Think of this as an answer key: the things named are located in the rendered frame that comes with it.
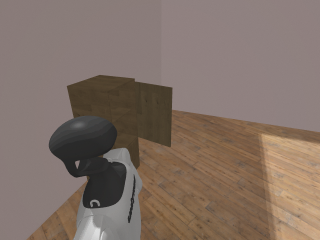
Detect robot left upper arm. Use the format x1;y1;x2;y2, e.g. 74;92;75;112
73;215;114;240

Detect cupboard door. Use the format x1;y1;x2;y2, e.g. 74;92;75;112
134;81;173;147

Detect robot head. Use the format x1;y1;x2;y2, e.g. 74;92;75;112
49;115;127;209

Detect humanoid robot torso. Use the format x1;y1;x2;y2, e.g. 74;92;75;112
76;157;141;240

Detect robot right upper arm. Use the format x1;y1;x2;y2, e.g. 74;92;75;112
103;148;143;195

